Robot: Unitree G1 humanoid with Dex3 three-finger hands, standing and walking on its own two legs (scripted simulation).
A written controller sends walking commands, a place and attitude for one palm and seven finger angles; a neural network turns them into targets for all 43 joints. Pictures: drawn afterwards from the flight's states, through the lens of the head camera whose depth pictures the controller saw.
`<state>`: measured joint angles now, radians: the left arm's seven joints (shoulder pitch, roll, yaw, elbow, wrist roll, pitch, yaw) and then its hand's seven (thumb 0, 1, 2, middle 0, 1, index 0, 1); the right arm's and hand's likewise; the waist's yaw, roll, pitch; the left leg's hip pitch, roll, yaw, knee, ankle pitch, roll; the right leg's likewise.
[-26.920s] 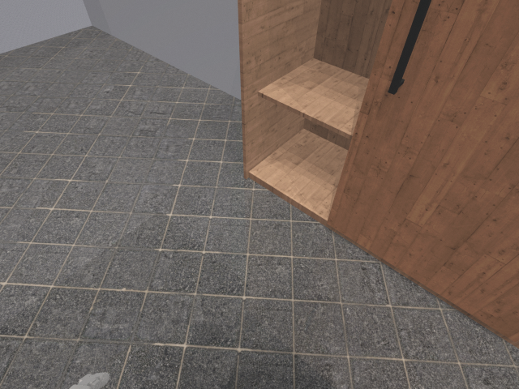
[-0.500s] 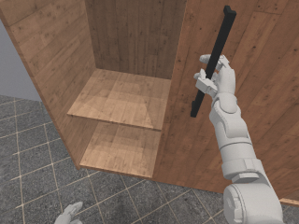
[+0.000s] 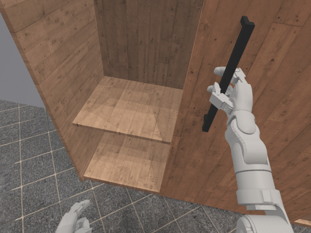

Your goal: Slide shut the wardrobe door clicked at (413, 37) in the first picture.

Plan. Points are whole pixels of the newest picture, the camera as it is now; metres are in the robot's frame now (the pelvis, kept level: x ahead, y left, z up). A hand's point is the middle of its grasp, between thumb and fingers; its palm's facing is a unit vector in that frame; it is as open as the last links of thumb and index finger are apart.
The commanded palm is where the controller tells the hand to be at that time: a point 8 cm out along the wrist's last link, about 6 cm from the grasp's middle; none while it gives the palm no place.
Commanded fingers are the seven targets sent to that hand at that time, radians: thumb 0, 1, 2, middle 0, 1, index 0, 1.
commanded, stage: tug the door sideways, standing still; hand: right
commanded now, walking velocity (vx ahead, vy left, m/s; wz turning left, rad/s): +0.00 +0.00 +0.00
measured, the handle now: (221, 84) +0.46 -0.13 +0.19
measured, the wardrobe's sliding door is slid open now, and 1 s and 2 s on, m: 0.51 0.51 0.48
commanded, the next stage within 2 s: step sideways, sliding the door along in 0.66 s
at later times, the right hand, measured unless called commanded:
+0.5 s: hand (212, 94) +0.41 -0.09 +0.19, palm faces +0.18 +0.98 -0.03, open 5.5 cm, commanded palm +0.39 -0.09 +0.18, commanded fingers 0.00 -0.90 -0.90 0.45 1.40 0.45 1.40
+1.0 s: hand (214, 96) +0.41 -0.10 +0.18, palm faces +0.07 +0.99 -0.15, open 5.8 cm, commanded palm +0.39 -0.12 +0.18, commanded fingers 0.00 -0.90 -0.90 0.45 1.40 0.45 1.40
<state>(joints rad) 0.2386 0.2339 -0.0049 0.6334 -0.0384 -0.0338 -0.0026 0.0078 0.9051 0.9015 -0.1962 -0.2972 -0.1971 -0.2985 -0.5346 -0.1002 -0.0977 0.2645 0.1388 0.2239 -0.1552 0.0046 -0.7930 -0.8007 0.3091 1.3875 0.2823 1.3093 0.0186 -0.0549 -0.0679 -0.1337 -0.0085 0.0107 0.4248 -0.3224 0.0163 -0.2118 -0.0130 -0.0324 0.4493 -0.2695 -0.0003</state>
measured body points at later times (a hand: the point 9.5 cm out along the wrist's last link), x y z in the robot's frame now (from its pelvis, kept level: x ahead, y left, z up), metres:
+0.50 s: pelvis -0.03 +0.00 +0.00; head -0.02 +0.02 +0.45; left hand +0.10 +0.22 -0.13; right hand +0.39 -0.14 +0.20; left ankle -0.07 +0.11 -0.74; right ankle -0.03 -0.12 -0.74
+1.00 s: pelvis -0.05 +0.00 -0.02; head -0.02 +0.03 +0.43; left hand +0.06 +0.24 -0.15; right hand +0.40 -0.15 +0.19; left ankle -0.07 +0.10 -0.74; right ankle -0.03 -0.12 -0.74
